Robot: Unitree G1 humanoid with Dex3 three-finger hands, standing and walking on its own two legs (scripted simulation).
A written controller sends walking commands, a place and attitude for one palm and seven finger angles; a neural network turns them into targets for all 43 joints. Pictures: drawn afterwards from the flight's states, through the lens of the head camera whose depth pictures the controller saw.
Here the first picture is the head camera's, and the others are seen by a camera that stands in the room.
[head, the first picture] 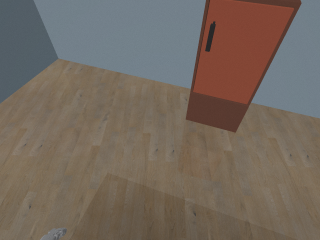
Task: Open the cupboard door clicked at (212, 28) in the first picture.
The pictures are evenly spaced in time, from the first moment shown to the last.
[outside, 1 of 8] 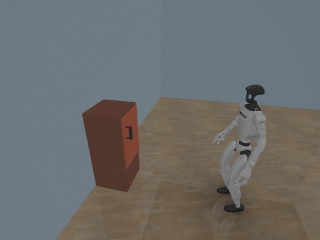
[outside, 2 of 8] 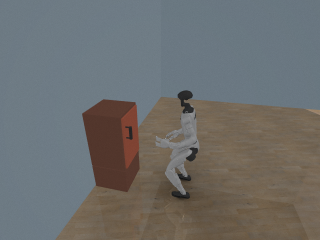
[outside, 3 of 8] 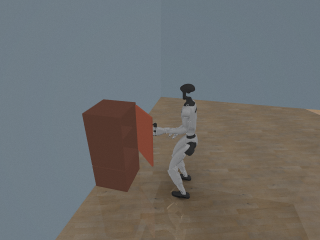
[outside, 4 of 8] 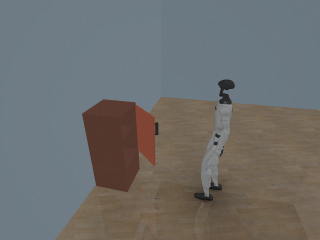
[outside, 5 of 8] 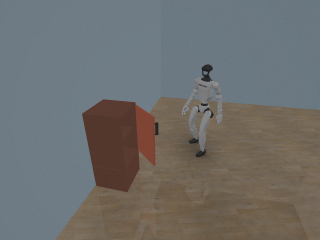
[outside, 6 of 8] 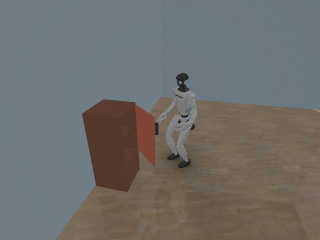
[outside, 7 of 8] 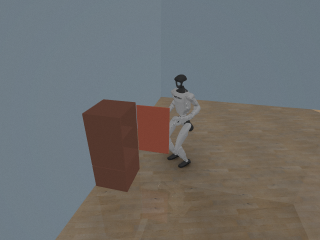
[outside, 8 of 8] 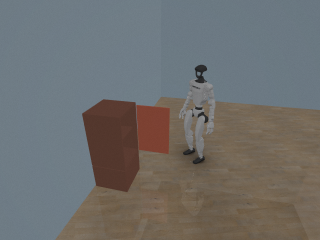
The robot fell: no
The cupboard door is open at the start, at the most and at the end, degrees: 0 91 91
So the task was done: yes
